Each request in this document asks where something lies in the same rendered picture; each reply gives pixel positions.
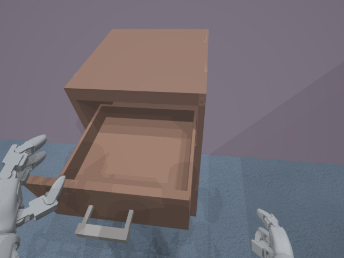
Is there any robot right hand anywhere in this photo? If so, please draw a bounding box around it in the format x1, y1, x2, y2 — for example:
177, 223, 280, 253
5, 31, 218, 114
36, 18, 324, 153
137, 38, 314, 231
252, 209, 294, 258

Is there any robot left forearm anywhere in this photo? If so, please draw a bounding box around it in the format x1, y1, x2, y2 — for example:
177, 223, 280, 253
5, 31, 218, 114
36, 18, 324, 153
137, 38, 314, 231
0, 233, 20, 258

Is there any robot left hand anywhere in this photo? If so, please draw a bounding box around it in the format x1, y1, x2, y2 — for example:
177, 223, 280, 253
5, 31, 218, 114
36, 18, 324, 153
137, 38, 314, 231
0, 134, 66, 234

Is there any cabinet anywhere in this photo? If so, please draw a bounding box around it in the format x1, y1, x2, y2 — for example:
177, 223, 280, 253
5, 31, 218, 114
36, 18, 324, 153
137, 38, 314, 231
64, 29, 209, 217

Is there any handle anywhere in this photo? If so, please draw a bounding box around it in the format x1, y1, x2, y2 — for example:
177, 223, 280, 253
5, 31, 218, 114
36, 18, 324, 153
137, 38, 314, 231
74, 205, 134, 243

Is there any drawer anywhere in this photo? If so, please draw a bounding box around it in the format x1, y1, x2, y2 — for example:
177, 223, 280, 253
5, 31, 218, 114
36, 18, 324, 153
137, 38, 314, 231
24, 104, 197, 230

